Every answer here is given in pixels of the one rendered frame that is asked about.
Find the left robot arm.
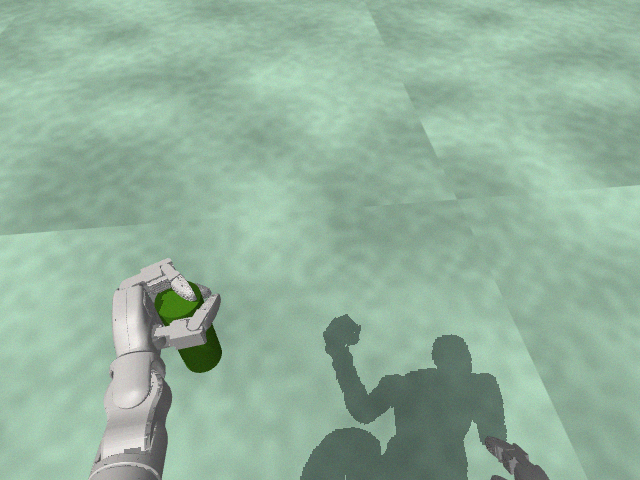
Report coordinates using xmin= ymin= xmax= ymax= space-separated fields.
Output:
xmin=88 ymin=351 xmax=172 ymax=480

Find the right robot hand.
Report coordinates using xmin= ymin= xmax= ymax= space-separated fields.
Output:
xmin=485 ymin=436 xmax=549 ymax=480

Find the left robot hand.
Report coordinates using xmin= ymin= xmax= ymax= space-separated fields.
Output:
xmin=112 ymin=258 xmax=221 ymax=358

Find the can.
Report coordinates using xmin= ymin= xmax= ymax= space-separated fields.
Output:
xmin=154 ymin=281 xmax=222 ymax=373

